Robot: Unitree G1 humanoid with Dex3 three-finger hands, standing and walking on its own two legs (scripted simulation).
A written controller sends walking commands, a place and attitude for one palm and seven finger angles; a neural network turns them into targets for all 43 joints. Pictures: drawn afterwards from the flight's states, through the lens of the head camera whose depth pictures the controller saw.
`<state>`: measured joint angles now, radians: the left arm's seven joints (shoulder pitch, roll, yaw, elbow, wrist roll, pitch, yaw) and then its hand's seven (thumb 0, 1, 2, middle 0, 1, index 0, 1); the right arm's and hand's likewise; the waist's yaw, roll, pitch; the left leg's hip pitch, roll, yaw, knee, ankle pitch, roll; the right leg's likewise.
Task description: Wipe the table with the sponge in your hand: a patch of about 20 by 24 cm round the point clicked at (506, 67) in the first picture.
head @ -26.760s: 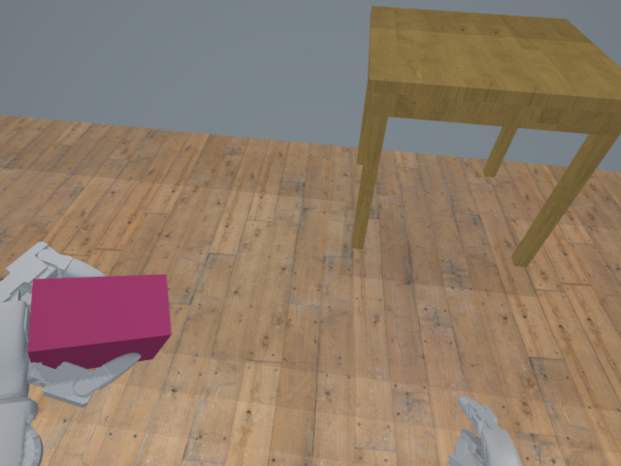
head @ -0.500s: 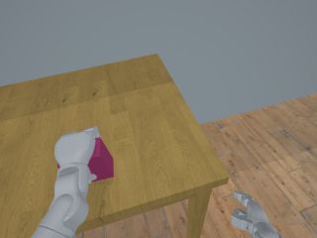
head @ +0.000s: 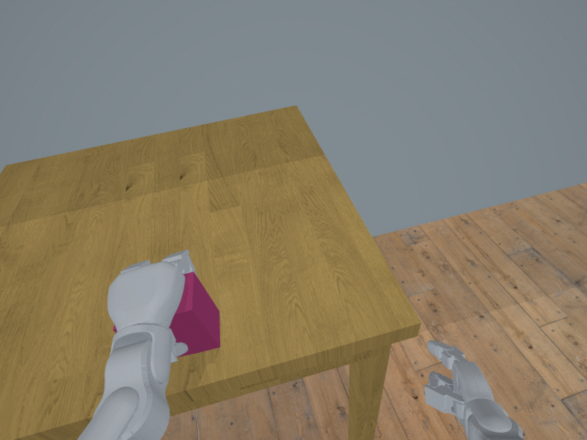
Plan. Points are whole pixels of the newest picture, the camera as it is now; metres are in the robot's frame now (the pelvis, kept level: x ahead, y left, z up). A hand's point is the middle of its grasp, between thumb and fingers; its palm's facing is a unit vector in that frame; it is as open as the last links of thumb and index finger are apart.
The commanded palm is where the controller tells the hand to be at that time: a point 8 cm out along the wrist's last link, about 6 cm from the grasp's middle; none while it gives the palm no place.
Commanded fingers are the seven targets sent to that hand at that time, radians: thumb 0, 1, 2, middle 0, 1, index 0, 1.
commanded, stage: slide across to the third lane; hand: left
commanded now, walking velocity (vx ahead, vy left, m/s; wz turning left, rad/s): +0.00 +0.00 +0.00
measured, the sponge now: (177, 325) +0.25 +0.21 +0.04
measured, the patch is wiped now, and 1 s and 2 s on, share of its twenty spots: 0.75 0.80 0.90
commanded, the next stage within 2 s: wipe forward along the third lane in 0.58 s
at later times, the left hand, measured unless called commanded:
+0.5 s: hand (201, 301) +0.27 +0.17 +0.08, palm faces +0.04 -0.08 -1.00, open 10.3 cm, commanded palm +0.24 +0.15 +0.13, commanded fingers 0.00 0.10 1.30 -1.20 -1.60 -1.20 -1.60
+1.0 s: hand (221, 285) +0.30 +0.15 +0.08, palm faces +0.04 -0.08 -1.00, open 10.3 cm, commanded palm +0.28 +0.15 +0.12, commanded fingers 0.00 0.10 1.30 -1.20 -1.60 -1.20 -1.60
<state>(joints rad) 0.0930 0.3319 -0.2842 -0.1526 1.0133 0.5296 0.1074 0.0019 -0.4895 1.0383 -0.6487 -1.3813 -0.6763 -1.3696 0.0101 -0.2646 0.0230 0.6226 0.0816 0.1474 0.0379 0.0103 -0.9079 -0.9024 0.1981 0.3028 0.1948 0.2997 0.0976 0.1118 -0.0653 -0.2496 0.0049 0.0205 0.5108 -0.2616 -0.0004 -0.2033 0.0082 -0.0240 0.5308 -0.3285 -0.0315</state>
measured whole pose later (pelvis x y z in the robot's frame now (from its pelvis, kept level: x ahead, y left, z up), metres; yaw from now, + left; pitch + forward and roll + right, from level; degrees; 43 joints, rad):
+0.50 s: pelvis -0.02 -0.01 +0.00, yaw +1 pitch -2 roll +1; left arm -0.13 0.27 -0.41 0.04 1.00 0.56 0.09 -0.02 -0.51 1.04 -0.69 -1.34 -0.72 -1.33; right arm -0.03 -0.24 0.03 0.69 0.08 0.13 0.03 0.01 -0.91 -0.90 0.20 0.30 0.19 0.30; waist 0.11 0.12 -0.05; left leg -0.23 0.00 0.00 0.48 -0.22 -0.01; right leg -0.19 0.01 -0.04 0.52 -0.31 -0.04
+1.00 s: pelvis -0.02 -0.02 +0.00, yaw +0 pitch -1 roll +1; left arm -0.28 0.22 -0.41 0.24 0.99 0.57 0.11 -0.02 -0.53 1.05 -0.71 -1.32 -0.74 -1.30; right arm -0.02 -0.26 0.02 0.72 0.09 0.16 0.01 0.01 -0.91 -0.90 0.20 0.30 0.19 0.30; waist 0.08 0.10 -0.07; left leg -0.25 0.02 0.00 0.47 -0.21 -0.02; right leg -0.22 0.02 -0.04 0.53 -0.30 -0.05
